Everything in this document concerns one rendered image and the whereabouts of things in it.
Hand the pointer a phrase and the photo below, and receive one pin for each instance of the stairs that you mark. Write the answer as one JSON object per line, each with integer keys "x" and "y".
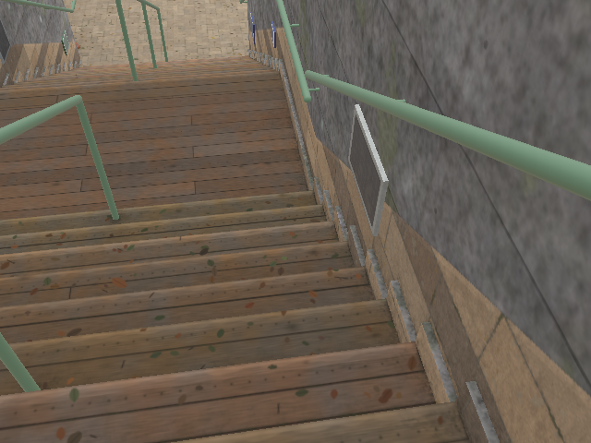
{"x": 233, "y": 320}
{"x": 122, "y": 72}

